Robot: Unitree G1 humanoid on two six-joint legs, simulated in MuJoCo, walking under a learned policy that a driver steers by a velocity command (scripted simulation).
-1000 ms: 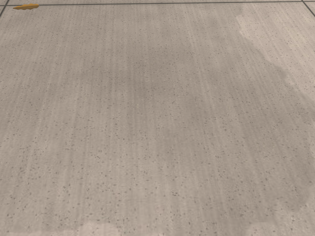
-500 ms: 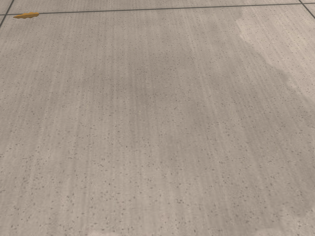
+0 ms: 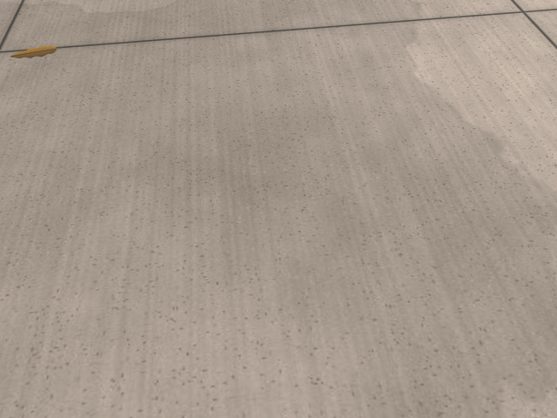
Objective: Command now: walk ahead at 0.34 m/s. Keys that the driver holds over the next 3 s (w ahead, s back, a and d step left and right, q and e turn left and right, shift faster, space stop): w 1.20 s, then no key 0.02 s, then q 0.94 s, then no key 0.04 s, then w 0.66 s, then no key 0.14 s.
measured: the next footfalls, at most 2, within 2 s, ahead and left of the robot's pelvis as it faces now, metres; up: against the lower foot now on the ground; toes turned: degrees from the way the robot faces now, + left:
left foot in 0.48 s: +0.41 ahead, +0.07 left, +0.00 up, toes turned +4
right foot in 1.04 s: +0.73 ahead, -0.10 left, +0.00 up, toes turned -4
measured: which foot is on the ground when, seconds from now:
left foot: down 0.00-0.06, up 0.08-0.46, down 0.48-1.00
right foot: down 0.00-0.50, up 0.52-1.00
